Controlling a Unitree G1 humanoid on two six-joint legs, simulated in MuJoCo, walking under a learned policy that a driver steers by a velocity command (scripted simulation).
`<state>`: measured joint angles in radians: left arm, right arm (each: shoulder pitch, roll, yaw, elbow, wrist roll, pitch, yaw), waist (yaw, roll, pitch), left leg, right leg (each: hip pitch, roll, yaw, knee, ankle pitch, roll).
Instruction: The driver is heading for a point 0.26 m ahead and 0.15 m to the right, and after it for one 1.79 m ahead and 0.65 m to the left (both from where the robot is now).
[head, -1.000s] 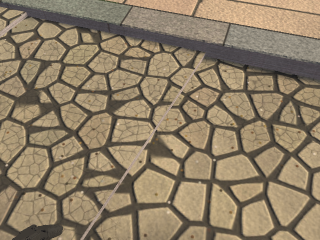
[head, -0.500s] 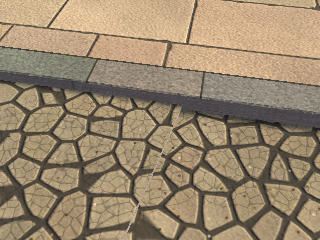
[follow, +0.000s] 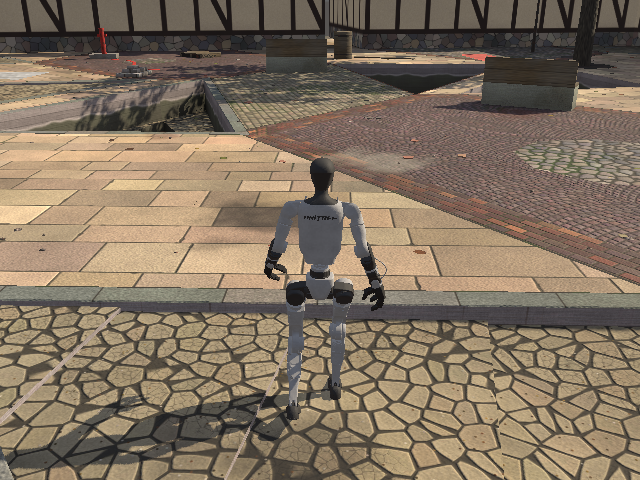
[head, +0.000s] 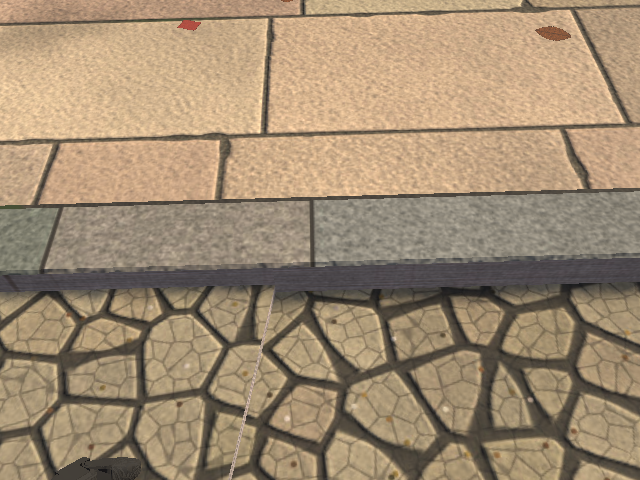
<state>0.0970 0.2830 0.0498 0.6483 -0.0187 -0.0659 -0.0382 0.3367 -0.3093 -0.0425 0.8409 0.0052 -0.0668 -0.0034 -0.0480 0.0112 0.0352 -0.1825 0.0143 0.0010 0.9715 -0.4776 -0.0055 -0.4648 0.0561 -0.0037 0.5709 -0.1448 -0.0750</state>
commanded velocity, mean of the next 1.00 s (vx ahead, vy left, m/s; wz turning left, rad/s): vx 0.50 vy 0.00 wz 0.24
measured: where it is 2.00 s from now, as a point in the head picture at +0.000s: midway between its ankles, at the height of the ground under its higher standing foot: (174, 238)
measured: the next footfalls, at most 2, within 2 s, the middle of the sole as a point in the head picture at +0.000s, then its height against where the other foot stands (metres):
left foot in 0.46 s outside the picture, level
right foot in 0.92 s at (346, 355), level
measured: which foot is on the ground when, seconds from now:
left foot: up 0.00-0.44, down 0.46-0.92, up 0.94-1.00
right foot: down 0.00-0.48, up 0.50-0.90, down 0.92-1.00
